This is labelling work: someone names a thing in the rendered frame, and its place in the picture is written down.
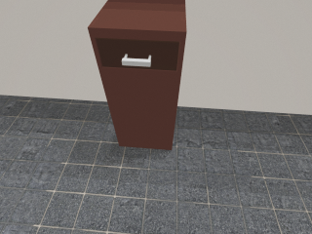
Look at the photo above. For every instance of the drawer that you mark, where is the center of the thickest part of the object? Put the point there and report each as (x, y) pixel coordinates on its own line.
(164, 54)

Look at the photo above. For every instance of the cabinet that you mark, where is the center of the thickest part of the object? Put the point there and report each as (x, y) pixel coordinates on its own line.
(142, 102)

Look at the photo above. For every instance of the handle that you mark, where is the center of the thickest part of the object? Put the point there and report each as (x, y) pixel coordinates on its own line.
(145, 62)

